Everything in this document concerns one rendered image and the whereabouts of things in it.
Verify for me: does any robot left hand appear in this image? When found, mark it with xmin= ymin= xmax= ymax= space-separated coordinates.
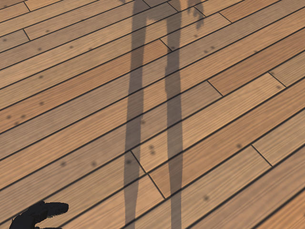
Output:
xmin=9 ymin=200 xmax=69 ymax=229

